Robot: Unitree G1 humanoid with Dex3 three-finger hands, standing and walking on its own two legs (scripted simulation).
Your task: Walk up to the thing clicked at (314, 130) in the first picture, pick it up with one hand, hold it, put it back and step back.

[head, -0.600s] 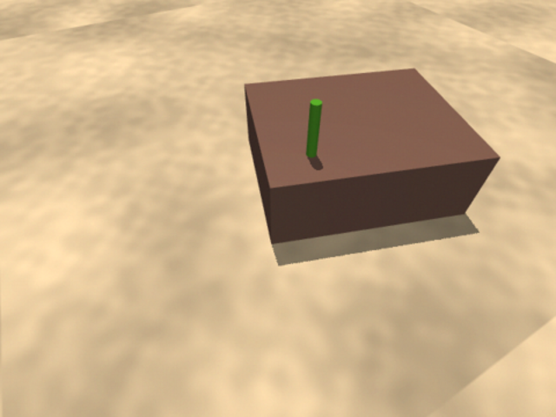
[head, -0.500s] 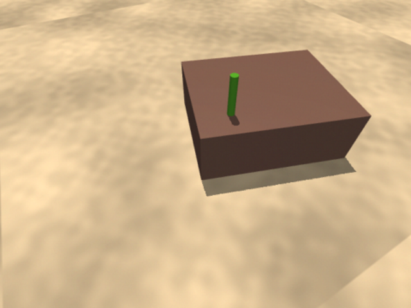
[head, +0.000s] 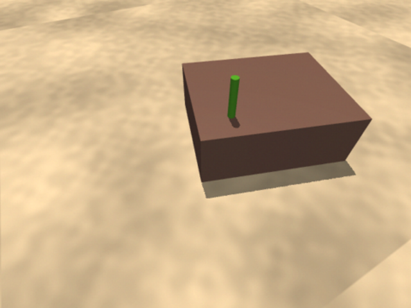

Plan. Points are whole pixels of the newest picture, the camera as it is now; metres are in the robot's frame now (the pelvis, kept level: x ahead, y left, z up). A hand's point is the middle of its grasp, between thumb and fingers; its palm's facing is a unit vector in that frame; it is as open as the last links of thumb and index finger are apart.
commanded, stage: stand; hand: right
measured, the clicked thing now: (233, 98) +1.13 -0.14 -0.30
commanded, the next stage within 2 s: walk up in 0.52 s
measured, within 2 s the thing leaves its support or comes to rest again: neither
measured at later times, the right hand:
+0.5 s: hand out of the picture +0.07 -0.25 -0.16, palm faces -0.03 +0.94 -0.33, open 7.4 cm
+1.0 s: hand (311, 270) +0.24 -0.24 -0.16, palm faces -0.16 +0.91 -0.37, open 7.4 cm
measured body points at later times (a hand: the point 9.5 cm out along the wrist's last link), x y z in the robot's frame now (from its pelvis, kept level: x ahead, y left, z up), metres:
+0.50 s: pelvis -0.01 +0.00 +0.00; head +0.00 +0.00 +0.45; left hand +0.07 +0.30 -0.13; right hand +0.07 -0.29 -0.14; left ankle -0.01 +0.13 -0.75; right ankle -0.01 -0.12 -0.75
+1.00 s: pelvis +0.11 +0.02 -0.03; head +0.15 +0.04 +0.42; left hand +0.07 +0.35 -0.15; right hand +0.25 -0.29 -0.13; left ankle +0.24 +0.15 -0.74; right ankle -0.01 -0.12 -0.75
